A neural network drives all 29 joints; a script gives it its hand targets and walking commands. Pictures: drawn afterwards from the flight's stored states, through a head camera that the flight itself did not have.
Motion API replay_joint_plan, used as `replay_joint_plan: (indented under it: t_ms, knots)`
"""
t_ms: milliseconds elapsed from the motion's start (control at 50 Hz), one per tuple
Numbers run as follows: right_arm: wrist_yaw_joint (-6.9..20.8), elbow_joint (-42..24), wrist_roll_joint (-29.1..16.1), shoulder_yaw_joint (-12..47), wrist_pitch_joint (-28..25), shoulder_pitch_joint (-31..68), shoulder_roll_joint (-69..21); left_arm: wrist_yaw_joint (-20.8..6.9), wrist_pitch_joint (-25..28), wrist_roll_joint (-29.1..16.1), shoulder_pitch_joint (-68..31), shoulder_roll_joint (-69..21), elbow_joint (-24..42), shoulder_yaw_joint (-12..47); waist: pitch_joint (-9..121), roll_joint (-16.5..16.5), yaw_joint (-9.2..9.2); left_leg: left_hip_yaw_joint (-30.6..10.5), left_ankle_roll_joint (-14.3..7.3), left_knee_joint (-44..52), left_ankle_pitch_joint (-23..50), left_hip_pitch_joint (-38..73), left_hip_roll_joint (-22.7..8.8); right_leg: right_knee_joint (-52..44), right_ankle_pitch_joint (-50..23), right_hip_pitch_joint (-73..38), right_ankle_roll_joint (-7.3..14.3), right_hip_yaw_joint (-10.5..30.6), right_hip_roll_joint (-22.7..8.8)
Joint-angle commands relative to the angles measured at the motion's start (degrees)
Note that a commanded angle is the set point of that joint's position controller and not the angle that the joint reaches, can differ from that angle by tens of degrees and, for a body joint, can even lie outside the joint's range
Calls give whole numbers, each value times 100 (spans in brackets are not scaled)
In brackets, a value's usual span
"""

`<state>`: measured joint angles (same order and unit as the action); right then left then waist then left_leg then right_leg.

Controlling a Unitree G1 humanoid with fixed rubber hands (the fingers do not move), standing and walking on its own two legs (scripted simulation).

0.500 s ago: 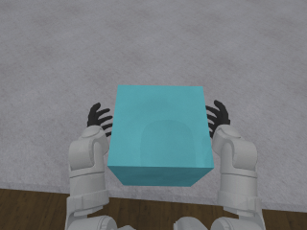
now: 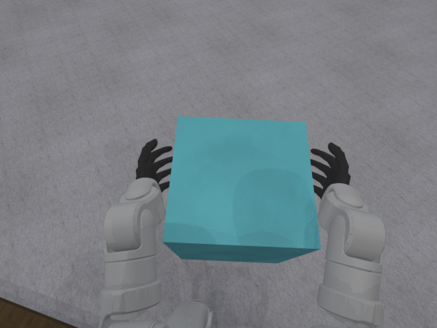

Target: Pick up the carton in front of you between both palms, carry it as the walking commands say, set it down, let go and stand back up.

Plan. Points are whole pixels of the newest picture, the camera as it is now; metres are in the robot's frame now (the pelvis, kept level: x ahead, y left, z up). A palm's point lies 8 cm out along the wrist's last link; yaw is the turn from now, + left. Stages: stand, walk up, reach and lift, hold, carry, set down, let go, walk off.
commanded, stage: carry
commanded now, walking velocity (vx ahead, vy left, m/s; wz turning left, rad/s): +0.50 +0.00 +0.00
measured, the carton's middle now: (234, 200) +0.33 +0.03 +0.01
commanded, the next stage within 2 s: none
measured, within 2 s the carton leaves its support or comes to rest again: neither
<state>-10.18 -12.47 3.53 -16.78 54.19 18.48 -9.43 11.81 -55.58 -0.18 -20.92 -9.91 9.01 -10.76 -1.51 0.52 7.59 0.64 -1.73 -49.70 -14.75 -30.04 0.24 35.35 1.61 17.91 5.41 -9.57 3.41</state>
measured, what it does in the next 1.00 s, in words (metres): goes down: left foot 0.11 m lower, then right foot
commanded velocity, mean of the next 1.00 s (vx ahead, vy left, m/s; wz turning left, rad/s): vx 0.50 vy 0.00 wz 0.00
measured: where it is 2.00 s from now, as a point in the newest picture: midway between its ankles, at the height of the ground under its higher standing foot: (247, 122)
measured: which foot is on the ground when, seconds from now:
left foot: up 0.00-0.12, down 0.14-0.50, up 0.52-0.94, down 0.96-1.00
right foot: down 0.00-0.12, up 0.14-0.50, down 0.52-0.98, up 1.00-1.00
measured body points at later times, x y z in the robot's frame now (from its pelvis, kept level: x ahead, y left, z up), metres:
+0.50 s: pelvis +0.40 +0.00 -0.13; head +0.45 -0.01 +0.32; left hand +0.74 +0.14 -0.08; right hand +0.72 -0.17 -0.08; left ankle +0.22 +0.07 -0.82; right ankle +0.55 -0.09 -0.83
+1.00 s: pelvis +0.78 +0.02 -0.12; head +0.76 +0.02 +0.33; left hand +1.04 +0.16 -0.03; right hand +1.04 -0.14 -0.03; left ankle +0.87 +0.10 -0.84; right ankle +0.57 -0.08 -0.80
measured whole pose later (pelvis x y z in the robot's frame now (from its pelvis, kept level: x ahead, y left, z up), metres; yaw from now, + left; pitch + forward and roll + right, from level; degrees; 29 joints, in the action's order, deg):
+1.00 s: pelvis +0.78 +0.02 -0.12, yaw -1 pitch +4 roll +3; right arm -9.0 -22.5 -0.7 -3.3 59.3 0.2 -7.3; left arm 9.4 -59.9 -0.5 0.9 -7.3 24.2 -4.4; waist 8.4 -2.6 -0.9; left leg 13.8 -4.1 -29.5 -7.4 -26.8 -0.3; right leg 42.0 26.6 4.6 -0.1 -3.8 -4.0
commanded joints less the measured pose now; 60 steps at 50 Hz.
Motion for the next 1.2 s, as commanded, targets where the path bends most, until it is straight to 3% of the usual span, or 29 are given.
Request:
replay_joint_plan:
  t_ms: [0, 40, 60, 80, 100, 120, 140, 160, 180, 220, 280, 360, 420, 440, 460, 480, 500, 580, 760, 840, 880, 900, 920, 940, 960, 1000, 1020, 1080, 1180]
  knots:
    - [-32, 413, -521, 3140, 67, 2368, -3095, -136, 110, -1154, -2971, -3833, 213, 3723, 1651, 137, -128, 550, 117, 2885, 3914, 1120, -126, 205, 1923, -732, 273, 845, -667]
    - [-69, 677, -395, 3094, 223, 2065, -2763, -9, -74, -767, -2415, -3560, -258, 3369, 1542, 233, -327, 618, 3, 3332, 4334, 2253, -166, 1224, 1741, -139, 131, 499, -535]
    - [-91, 687, -379, 3085, 274, 2148, -2633, 51, -171, -615, -2463, -3399, -430, 3214, 1532, 194, -768, 634, -166, 3043, 4012, 2936, -276, 2114, 1315, 357, -30, 245, -443]
    - [-124, 687, -409, 3010, 312, 2290, -2483, 96, -237, -544, -2620, -3316, -445, 3035, 1672, 729, -1211, -1, -574, 2528, 5029, 3907, -870, 3507, 2723, 1539, -162, 256, -101]
    - [-215, 760, -470, 2913, 348, 2448, -2358, 138, -323, -500, -2617, -3226, -505, 2851, 2165, 1183, -1226, -1163, -952, 1602, 6136, 4898, -1747, 4303, 3581, 2840, -169, 660, -70]
    - [-271, 709, -626, 2933, 360, 2733, -2491, 178, -389, -444, -2652, -3224, -479, 2719, 2687, 1244, -1246, -2321, -1251, 1551, 4805, 5036, -2172, 4626, 3216, 3342, -107, 1025, -260]
    - [-262, 508, -861, 3053, 341, 3222, -3007, 180, -360, -569, -3023, -3400, -178, 2726, 2671, 676, -1197, -2970, -1439, 2024, 2809, 4653, -2328, 4433, 2687, 3477, -99, 1178, -411]
    - [-222, 316, -1125, 3266, 302, 3651, -3383, 178, -324, -612, -3182, -3584, -161, 2661, 2461, 127, -1132, -2942, -1433, 2300, 1662, 4149, -2159, 4191, 2551, 3509, -176, 1097, -579]
    - [-159, 239, -1327, 3429, 268, 3948, -3668, 203, -271, -461, -3059, -3696, -404, 2480, 2245, -123, -1093, -2591, -1482, 2309, 2105, 3868, -2087, 3918, 2288, 3642, -284, 938, -650]
    - [-28, 121, -1524, 3718, 99, 4287, -4114, 109, -70, -366, -3153, -3955, -433, 2471, 2498, 67, -1222, -2782, -1947, 2339, 2398, 3499, -2224, 3911, 2255, 3606, -373, 1113, -812]
    - [107, 281, -1597, 4126, -166, 4247, -4570, -1, 343, -381, -3441, -4123, -189, 2593, 2434, -85, -1116, -2272, -1682, 2324, 2344, 3350, -1826, 3121, 1897, 3443, -321, 1157, -887]
    - [163, 87, -1660, 4327, -548, 3864, -4604, -31, 779, -481, -3234, -4249, 47, 2871, 2498, 562, -1212, -560, -1058, 2126, 4067, 3211, -961, 1010, 661, 2309, -149, 299, -436]
    - [128, 229, -1377, 4293, -700, 2997, -4247, -48, 897, -314, -2265, -4043, -295, 2984, 3040, 642, -777, 449, -564, 764, 6088, 2779, -662, -402, -405, -218, 63, -605, 322]
    - [109, 312, -1221, 4240, -727, 2725, -4109, -60, 915, -289, -2031, -4021, -372, 3049, 3531, 480, -492, 610, -225, -221, 5143, 2117, -651, -699, -902, -1765, 211, -102, -224]
    - [102, 324, -1065, 4185, -735, 2534, -4018, -74, 936, -316, -1843, -3990, -403, 3122, 3860, -427, -385, 354, 89, -1364, 2185, 630, -293, -420, -2552, -3386, 621, 1508, -1385]
    - [99, 340, -991, 4157, -720, 2340, -4032, -65, 953, -333, -1837, -3901, -356, 3165, 4260, -1587, -407, 214, 303, -2883, -1642, -761, 487, -464, -3804, -4519, 1308, 3625, -2638]
    - [75, 431, -925, 4064, -695, 2288, -3909, -47, 930, -383, -1759, -3897, -357, 3208, 4261, -1250, -415, -86, 123, -3392, -1574, -1118, 333, -701, -2988, -4438, 1395, 4011, -2615]
    - [16, 218, -857, 3673, -763, 2265, -4095, -195, 971, -949, -2550, -4294, 571, 3712, 3001, -289, -598, -138, 160, -1815, -892, -1338, -329, -1316, -1648, -2983, 740, 2889, -2213]
    - [10, -584, -841, 4124, -180, 735, -3935, -317, 332, -875, -531, -3843, 1031, 3698, 1975, -1116, -591, 973, 240, 1807, 1014, -348, -102, -2001, -2713, -2583, 54, 753, -1496]
    - [128, -1266, -1181, 4362, 320, 264, -3882, -318, -124, -770, 214, -3647, 1683, 3577, 1619, -1065, -601, 1314, 173, 2523, 1599, 466, 34, -1658, -3101, -2437, -109, 386, -1417]
    - [158, -1516, -1255, 4386, 527, -59, -3798, -312, -335, -774, 334, -3548, 2059, 3615, 1860, -786, -756, 1504, 24, 2703, 1440, 1971, 167, -468, -3041, -1804, -309, 19, -1227]
    - [172, -1658, -1267, 4387, 619, -193, -3750, -307, -432, -796, 397, -3472, 2220, 3654, 2113, -528, -883, 1037, -201, 2444, 1000, 3253, -272, 530, -2056, -694, -439, -44, -1143]
    - [172, -1799, -1270, 4351, 680, -317, -3574, -312, -530, -859, 476, -3447, 2499, 3717, 2618, 931, -928, -1529, -846, 2694, 622, 4387, -1827, 2380, -142, 862, -616, 4, -660]
    - [188, -1904, -1307, 4342, 719, -478, -3677, -340, -619, -938, 565, -3473, 2700, 3854, 2629, 1648, -901, -3092, -1482, 3312, 1281, 4764, -2611, 3671, 2595, 2076, -628, 356, -130]
    - [252, -2106, -1420, 4488, 768, -563, -3948, -383, -628, -991, 768, -3640, 2861, 3940, 2517, 935, -964, -2615, -1501, 3318, 1454, 4641, -2577, 4040, 2585, 2457, -429, 917, -472]
    - [337, -2395, -1435, 4601, 750, -231, -4047, -488, -646, -1036, 491, -3888, 2830, 4030, 2159, 264, -914, -1762, -1133, 3403, 1794, 3525, -2333, 3659, 2276, 2252, -384, 1120, -928]
    - [374, -2412, -1443, 4619, 739, -160, -4042, -513, -628, -1054, 422, -3939, 2846, 4101, 2037, 137, -879, -1408, -944, 3680, 1175, 3117, -2157, 3111, 1952, 1954, -407, 1098, -1012]
    - [469, -2385, -1438, 4731, 781, -327, -3831, -499, -608, -832, 751, -3929, 2580, 4094, 1632, 515, -857, -481, -650, 4323, -150, 2431, -1852, 1854, 1352, 1658, -450, 624, -970]
    - [494, -2184, -1320, 4637, 886, -683, -3394, -431, -711, -625, 1072, -3611, 2425, 3983, 1073, 754, -830, 412, -498, 4442, 250, 2356, -1482, 4, 309, 1346, -572, 84, -849]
